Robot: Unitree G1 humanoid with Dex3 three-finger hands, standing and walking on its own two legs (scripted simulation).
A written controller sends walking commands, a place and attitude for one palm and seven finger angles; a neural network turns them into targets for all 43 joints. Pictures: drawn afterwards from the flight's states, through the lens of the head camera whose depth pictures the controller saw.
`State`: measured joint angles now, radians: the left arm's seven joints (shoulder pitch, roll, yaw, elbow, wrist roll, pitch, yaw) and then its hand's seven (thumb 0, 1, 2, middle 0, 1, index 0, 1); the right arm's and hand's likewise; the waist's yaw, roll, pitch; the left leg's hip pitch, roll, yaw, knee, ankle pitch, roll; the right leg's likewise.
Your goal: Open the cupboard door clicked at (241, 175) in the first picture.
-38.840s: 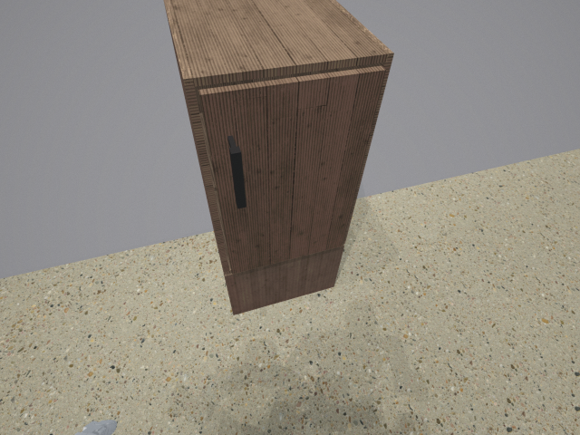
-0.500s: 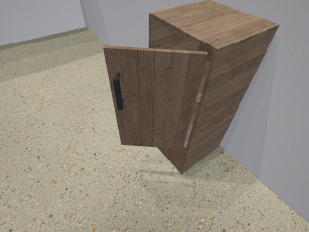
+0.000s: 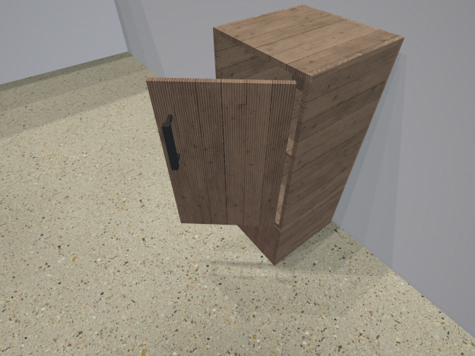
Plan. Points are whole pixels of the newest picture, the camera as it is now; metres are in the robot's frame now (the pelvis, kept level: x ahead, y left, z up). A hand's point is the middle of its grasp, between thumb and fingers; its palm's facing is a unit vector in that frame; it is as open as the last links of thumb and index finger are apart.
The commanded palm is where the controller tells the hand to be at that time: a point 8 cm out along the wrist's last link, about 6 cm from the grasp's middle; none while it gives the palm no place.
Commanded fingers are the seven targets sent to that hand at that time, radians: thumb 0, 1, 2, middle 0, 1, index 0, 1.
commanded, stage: come to a stop and stand still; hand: left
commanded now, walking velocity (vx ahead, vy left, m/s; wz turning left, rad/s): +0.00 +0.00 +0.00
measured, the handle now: (172, 143) +0.65 +0.21 -0.03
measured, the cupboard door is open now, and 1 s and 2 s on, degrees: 50 50 50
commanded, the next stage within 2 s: look again from close up in 0.32 s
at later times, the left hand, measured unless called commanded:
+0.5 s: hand out of the picture +0.06 +0.20 -0.16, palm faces +0.02 -0.97 -0.26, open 7.4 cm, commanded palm none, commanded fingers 0.00 0.90 0.90 -0.20 -0.30 -0.20 -0.30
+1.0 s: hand out of the picture +0.02 +0.16 -0.17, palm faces +0.05 -0.98 -0.19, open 7.3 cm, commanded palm none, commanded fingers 0.00 0.90 0.90 -0.20 -0.30 -0.20 -0.30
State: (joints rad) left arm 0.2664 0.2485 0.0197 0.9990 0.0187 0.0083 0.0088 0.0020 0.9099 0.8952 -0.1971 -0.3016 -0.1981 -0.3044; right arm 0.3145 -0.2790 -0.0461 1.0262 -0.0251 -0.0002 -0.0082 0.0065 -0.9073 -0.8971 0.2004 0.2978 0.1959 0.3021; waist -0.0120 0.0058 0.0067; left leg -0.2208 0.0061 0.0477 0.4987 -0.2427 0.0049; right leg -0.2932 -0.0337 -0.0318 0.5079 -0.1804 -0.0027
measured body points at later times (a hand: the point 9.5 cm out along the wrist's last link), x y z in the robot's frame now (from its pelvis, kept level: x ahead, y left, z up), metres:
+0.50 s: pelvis +0.02 -0.01 +0.01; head +0.01 -0.01 +0.46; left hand +0.06 +0.25 -0.14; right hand +0.05 -0.26 -0.15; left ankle +0.02 +0.12 -0.74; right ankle +0.06 -0.12 -0.74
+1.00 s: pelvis +0.03 -0.01 +0.01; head +0.03 +0.00 +0.46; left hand +0.02 +0.22 -0.15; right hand +0.04 -0.23 -0.15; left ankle +0.02 +0.12 -0.74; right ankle +0.06 -0.12 -0.74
